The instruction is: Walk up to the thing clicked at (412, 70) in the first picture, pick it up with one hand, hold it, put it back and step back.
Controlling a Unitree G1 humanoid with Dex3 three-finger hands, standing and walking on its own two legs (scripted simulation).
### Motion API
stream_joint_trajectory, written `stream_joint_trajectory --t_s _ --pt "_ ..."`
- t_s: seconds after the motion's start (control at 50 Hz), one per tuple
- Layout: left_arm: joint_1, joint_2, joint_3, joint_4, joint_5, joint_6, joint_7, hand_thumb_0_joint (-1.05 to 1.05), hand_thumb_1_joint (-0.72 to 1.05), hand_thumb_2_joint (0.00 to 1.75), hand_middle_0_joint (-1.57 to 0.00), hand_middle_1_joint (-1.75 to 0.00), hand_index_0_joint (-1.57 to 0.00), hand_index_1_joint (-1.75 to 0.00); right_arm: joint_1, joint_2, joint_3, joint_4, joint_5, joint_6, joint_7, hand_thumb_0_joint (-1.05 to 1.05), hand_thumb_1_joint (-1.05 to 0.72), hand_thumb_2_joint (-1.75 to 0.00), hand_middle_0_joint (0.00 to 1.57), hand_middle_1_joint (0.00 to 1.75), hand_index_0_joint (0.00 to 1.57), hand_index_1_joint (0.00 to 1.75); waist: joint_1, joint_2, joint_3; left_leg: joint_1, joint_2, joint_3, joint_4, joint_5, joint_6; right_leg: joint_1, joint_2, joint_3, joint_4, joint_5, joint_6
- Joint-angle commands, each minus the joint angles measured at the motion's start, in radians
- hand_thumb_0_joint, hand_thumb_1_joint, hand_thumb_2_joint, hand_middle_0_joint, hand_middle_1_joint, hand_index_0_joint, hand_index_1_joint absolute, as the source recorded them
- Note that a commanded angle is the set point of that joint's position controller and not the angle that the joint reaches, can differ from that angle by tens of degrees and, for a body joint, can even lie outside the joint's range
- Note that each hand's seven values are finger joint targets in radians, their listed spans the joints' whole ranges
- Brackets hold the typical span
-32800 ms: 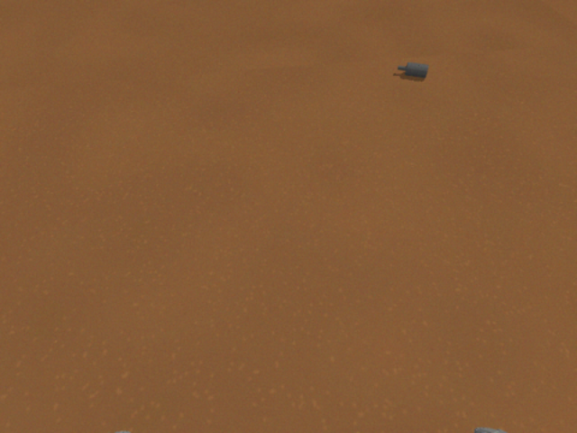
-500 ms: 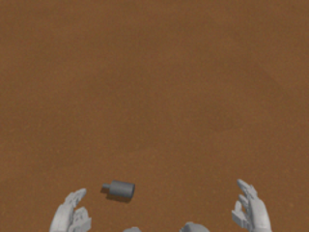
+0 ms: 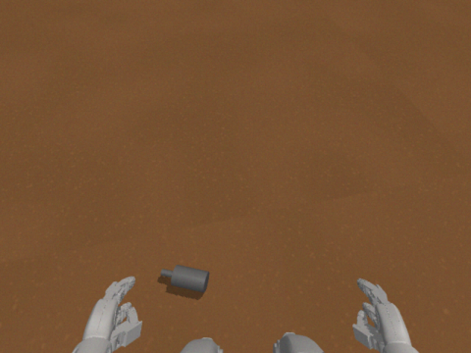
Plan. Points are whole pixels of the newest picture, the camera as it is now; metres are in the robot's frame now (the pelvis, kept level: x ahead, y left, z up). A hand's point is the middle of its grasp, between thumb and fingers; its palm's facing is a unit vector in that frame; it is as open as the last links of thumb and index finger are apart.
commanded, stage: stand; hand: left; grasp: from above
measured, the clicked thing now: (183, 277) +0.45 +0.23 -0.68
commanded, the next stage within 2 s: none
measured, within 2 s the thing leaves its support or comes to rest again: neither
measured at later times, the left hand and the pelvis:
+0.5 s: hand out of the picture +0.05 +0.23 -0.11, palm faces +0.07 -0.95 -0.32, open 7.4 cm; pelvis +0.01 +0.00 +0.05, yaw +1 degrees
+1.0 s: hand out of the picture +0.05 +0.23 -0.10, palm faces +0.07 -0.94 -0.33, open 7.4 cm; pelvis +0.00 -0.01 +0.06, yaw +1 degrees
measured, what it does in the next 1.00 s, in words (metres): rises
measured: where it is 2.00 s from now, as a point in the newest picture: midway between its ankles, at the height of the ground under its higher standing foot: outside the picture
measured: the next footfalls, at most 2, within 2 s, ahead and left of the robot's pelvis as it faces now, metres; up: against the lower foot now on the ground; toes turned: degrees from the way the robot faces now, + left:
none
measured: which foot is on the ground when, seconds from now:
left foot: down 0.00-1.00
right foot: down 0.00-1.00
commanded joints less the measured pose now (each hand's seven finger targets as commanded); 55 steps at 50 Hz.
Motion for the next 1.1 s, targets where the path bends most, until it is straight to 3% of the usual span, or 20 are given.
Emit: stream_joint_trajectory --t_s 0.0,0.06,0.12,0.28,0.44,0.52,0.62,0.8,0.84,1.0,1.08 --pt "-0.127 0.183 0.085 0.216 0.061 -0.212 0.019 0.0 0.9 0.9 -0.2 -0.3 -0.2 -0.3 -0.062 -0.198 -0.092 0.022 -0.014 0.052 0.062 0.0 -0.9 -0.9 0.2 0.3 0.2 0.3 0.022 -0.017 -0.094 0.147 0.04 -0.068 -0.255 0.362 0.038 0.273 -0.09 0.167 -0.208 0.275 -0.072" --pt "-0.168 0.165 0.088 0.356 0.036 -0.224 0.016 0.0 0.9 0.9 -0.2 -0.3 -0.2 -0.3 -0.074 -0.183 -0.094 0.071 0.01 0.064 0.084 0.0 -0.9 -0.9 0.2 0.3 0.2 0.3 0.033 -0.024 -0.076 0.213 0.046 -0.081 -0.314 0.358 0.038 0.274 -0.086 0.138 -0.253 0.248 -0.048" --pt "-0.206 0.157 0.088 0.486 0.036 -0.242 0.019 0.0 0.9 0.9 -0.2 -0.3 -0.2 -0.3 -0.105 -0.19 -0.097 0.126 0.007 0.081 0.091 0.0 -0.9 -0.9 0.2 0.3 0.2 0.3 0.037 0.02 -0.02 0.221 0.071 -0.131 -0.419 0.267 0.043 0.289 -0.068 0.11 -0.301 0.17 -0.027" --pt "-0.211 0.168 0.085 0.731 0.02 -0.27 0.023 0.0 0.9 0.9 -0.2 -0.3 -0.2 -0.3 -0.094 -0.211 -0.096 0.256 0.022 0.108 0.079 0.0 -0.9 -0.9 0.2 0.3 0.2 0.3 0.028 0.019 0.026 0.347 0.087 -0.13 -0.536 0.447 0.022 0.426 -0.091 0.1 -0.442 0.328 -0.022" --pt "-0.238 0.196 0.076 0.885 0.017 -0.275 0.028 0.0 0.9 0.9 -0.2 -0.3 -0.2 -0.3 -0.086 -0.219 -0.091 0.354 0.034 0.131 0.073 0.0 -0.9 -0.9 0.2 0.3 0.2 0.3 0.012 -0.007 0.084 0.401 0.09 -0.118 -0.628 0.4 0.011 0.479 -0.106 0.104 -0.552 0.302 -0.013" --pt "-0.25 0.207 0.074 0.932 0.015 -0.278 0.026 0.0 0.9 0.9 -0.2 -0.3 -0.2 -0.3 -0.088 -0.217 -0.086 0.385 0.035 0.137 0.076 0.0 -0.9 -0.9 0.2 0.3 0.2 0.3 0.014 -0.01 0.109 0.393 0.093 -0.117 -0.655 0.361 0.009 0.501 -0.11 0.111 -0.588 0.282 -0.009" --pt "-0.253 0.218 0.072 0.972 0.014 -0.278 0.024 0.0 0.9 0.9 -0.2 -0.3 -0.2 -0.3 -0.098 -0.226 -0.08 0.407 0.039 0.132 0.075 0.0 -0.9 -0.9 0.2 0.3 0.2 0.3 0.017 -0.006 0.09 0.435 0.102 -0.119 -0.668 0.441 0.007 0.515 -0.114 0.102 -0.601 0.341 -0.01" --pt "-0.286 0.235 0.071 1.002 0.011 -0.277 0.018 0.0 0.9 0.9 -0.2 -0.3 -0.2 -0.3 -0.101 -0.223 -0.07 0.438 0.037 0.139 0.079 0.0 -0.9 -0.9 0.2 0.3 0.2 0.3 0.017 -0.011 0.117 0.401 0.101 -0.114 -0.696 0.335 0.005 0.514 -0.115 0.115 -0.634 0.253 -0.01" --pt "-0.287 0.236 0.07 1.003 0.01 -0.279 0.017 0.0 0.9 0.9 -0.2 -0.3 -0.2 -0.3 -0.111 -0.237 -0.071 0.434 0.04 0.137 0.079 0.0 -0.9 -0.9 0.2 0.3 0.2 0.3 0.017 -0.001 0.103 0.401 0.107 -0.118 -0.695 0.36 0.009 0.533 -0.119 0.113 -0.631 0.29 -0.011" --pt "-0.302 0.25 0.07 1.015 0.007 -0.279 0.011 0.0 0.9 0.9 -0.2 -0.3 -0.2 -0.3 -0.116 -0.245 -0.063 0.442 0.04 0.133 0.081 0.0 -0.9 -0.9 0.2 0.3 0.2 0.3 0.018 -0.008 0.097 0.409 0.111 -0.115 -0.7 0.37 0.005 0.53 -0.119 0.113 -0.637 0.283 -0.015" --pt "-0.308 0.243 0.065 1.011 0.006 -0.282 0.01 0.0 0.9 0.9 -0.2 -0.3 -0.2 -0.3 -0.119 -0.256 -0.061 0.446 0.041 0.129 0.081 0.0 -0.9 -0.9 0.2 0.3 0.2 0.3 0.014 0.002 0.08 0.427 0.116 -0.111 -0.692 0.42 0.005 0.534 -0.122 0.115 -0.634 0.341 -0.015"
